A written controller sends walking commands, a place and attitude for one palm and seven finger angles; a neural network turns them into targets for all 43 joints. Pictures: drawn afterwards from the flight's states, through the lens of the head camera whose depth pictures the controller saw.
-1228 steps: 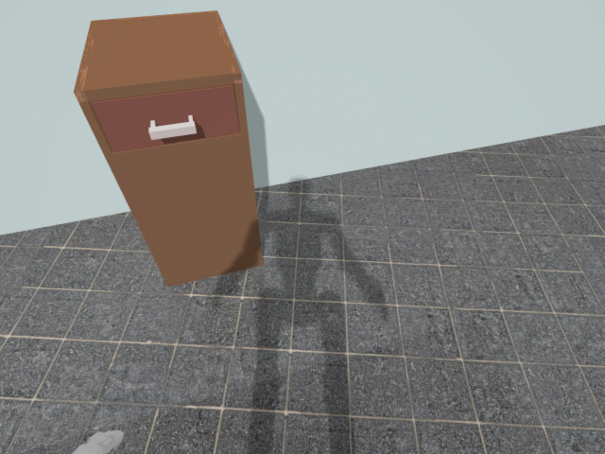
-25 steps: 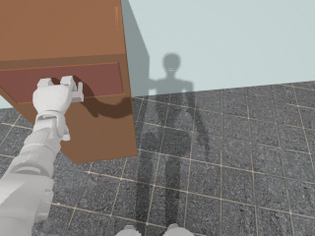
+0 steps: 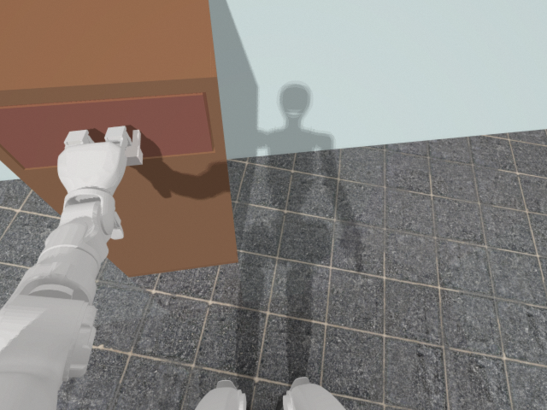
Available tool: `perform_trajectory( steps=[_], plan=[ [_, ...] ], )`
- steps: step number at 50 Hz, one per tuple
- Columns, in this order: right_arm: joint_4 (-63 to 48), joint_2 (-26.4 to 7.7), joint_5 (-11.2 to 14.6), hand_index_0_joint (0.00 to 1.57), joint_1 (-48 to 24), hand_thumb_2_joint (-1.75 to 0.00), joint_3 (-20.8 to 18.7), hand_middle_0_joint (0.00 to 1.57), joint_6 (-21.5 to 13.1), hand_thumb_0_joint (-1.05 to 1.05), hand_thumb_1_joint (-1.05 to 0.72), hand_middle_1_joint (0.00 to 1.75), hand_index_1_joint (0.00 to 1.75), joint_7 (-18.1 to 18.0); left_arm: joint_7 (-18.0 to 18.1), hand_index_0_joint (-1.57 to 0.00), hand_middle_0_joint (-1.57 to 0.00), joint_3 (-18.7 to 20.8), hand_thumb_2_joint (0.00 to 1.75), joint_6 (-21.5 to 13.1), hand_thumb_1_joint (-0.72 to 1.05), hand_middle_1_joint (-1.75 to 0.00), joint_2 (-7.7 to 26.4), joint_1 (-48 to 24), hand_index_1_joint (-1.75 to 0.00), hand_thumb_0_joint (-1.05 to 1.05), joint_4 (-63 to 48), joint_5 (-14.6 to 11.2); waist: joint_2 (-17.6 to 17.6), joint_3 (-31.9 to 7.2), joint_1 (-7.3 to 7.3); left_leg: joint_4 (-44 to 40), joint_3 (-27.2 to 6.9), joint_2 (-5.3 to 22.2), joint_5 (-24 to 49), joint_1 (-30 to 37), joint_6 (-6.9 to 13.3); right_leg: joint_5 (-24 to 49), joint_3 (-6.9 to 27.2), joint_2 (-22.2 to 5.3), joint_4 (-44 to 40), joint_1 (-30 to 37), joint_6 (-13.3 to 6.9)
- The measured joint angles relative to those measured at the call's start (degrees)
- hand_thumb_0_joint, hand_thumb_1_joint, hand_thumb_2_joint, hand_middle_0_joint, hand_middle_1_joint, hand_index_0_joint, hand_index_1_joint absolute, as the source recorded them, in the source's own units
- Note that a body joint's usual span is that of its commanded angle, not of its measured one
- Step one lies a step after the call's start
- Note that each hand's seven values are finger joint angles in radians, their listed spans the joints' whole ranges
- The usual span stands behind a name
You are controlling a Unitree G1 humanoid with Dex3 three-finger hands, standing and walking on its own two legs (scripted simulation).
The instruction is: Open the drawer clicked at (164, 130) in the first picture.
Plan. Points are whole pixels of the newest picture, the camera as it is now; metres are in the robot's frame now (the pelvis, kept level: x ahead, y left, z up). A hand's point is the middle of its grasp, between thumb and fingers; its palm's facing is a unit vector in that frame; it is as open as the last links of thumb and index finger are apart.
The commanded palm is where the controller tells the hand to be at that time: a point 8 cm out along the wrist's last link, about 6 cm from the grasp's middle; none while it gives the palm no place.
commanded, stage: lower the fingers behind the handle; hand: left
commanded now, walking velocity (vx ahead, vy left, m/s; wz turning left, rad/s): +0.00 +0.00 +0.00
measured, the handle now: (106, 148) +0.53 +0.25 +0.01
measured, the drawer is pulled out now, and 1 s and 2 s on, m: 0.00 0.00 0.11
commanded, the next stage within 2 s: close the thumb around the handle in 0.10 s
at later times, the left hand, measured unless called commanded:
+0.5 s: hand (108, 183) +0.47 +0.25 -0.01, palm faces -0.04 -0.02 -1.00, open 11.3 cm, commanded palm +0.46 +0.24 +0.04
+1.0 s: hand (108, 182) +0.47 +0.25 -0.01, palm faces -0.05 -0.03 -1.00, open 5.6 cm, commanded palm +0.45 +0.25 +0.04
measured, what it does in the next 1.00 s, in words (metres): stands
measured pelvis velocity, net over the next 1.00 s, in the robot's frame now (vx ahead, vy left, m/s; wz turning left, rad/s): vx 0.01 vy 0.00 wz -0.01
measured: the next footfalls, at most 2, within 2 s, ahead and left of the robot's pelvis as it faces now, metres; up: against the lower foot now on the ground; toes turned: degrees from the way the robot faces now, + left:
none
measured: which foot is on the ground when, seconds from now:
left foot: down 0.00-1.00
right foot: down 0.00-1.00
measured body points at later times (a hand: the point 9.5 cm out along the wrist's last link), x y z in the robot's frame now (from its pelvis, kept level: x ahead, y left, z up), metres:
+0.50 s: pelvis +0.00 +0.00 +0.00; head +0.12 +0.01 +0.44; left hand +0.47 +0.24 +0.04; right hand +0.02 -0.27 -0.12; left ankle -0.01 +0.06 -0.67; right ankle +0.00 -0.09 -0.67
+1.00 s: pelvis +0.01 +0.00 +0.00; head +0.12 +0.01 +0.44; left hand +0.47 +0.24 +0.04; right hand +0.02 -0.27 -0.12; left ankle -0.01 +0.06 -0.67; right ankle +0.00 -0.09 -0.67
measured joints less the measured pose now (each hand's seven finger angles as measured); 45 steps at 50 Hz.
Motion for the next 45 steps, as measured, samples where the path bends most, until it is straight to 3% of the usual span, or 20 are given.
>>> perform_trajectory(
  steps=[6, 17, 32, 40, 45],
  plan=[
    [-0.4, 0.2, 0.1, 0.2, 0.1, -0.9, 0.5, 0.2, 0.1, 0.0, -0.9, 0.3, 0.3, -0.2, -1.4, -0.32, -0.31, -0.2, 0.3, 0.9, -0.49, -1.21, 0.0, -0.7, -1.2, 0.0, 1.0, -0.3, -0.2, 0.1, -0.34, -0.9, 0.1, 0.0, 0.4, 0.9, 0.1, 0.4, 0.2, 0.0, -0.9, 0.9, 0.1],
    [-0.4, -0.2, 0.1, 0.2, 0.7, -0.9, 0.2, 0.2, -0.1, 0.0, -0.9, 0.3, 0.3, -0.4, -1.5, -0.33, -0.31, -0.4, 0.33, -1.0, -0.42, -1.22, 0.3, 0.1, -1.21, 0.0, -0.2, -0.2, -0.4, 0.0, 0.09, -0.7, 0.0, 0.0, 0.0, 0.9, 0.1, 0.1, 0.1, 0.0, -0.8, 0.9, 0.0],
    [-0.9, 0.0, 0.2, 0.2, -0.3, -0.9, 0.6, 0.2, 0.2, 0.0, -0.9, 0.3, 0.3, -0.5, -1.7, -0.37, -0.35, -0.9, 0.62, 0.9, 0.26, -1.28, 0.4, -1.5, -1.29, 0.0, 1.1, -0.3, -0.4, 0.2, -0.38, -0.7, -0.2, 0.0, 0.1, 0.6, 0.0, 0.2, -0.1, 0.0, -0.8, 0.7, -0.1],
    [-1.2, 0.0, 0.2, 0.2, 0.4, -0.9, 0.7, 0.2, 0.4, 0.0, -0.9, 0.3, 0.3, -0.7, -3.2, -0.4, -0.37, 0.1, 0.8, -0.8, 0.66, -1.32, 1.4, -0.1, -1.33, 0.0, -0.2, -0.5, -0.5, 0.0, -0.33, -1.1, 0.2, 0.3, 0.0, 1.0, -0.1, 0.2, 0.4, 0.3, -1.1, 0.9, -0.2],
    [-1.0, -0.1, 0.1, 0.2, 0.7, -0.9, 0.3, 0.2, 0.4, 0.0, -0.9, 0.3, 0.3, -0.6, -2.6, -0.4, -0.36, 0.6, 0.81, -1.3, 0.71, -1.34, 1.4, 1.1, -1.34, -0.01, -1.4, -0.3, -0.4, -0.2, -0.1, -0.9, 0.4, 0.4, -0.2, 0.9, -0.1, 0.0, 0.5, 0.4, -0.9, 0.8, -0.2]
  ],
)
